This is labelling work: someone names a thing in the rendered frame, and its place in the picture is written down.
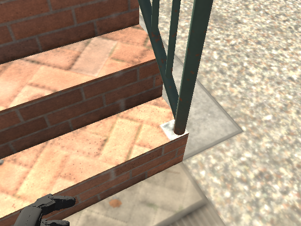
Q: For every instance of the robot left hand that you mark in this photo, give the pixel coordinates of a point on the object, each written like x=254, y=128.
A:
x=32, y=215

